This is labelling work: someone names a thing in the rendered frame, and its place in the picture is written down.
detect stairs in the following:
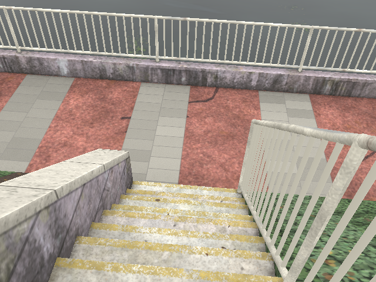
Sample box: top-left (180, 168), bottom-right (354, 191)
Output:
top-left (48, 181), bottom-right (284, 282)

